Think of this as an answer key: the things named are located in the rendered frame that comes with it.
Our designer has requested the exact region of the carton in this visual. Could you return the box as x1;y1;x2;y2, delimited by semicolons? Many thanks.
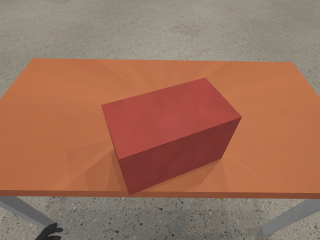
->
101;78;242;196

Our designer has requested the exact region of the robot left hand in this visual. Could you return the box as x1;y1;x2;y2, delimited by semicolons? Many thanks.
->
35;222;63;240

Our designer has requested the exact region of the table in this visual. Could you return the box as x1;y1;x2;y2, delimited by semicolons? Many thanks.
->
0;58;320;235

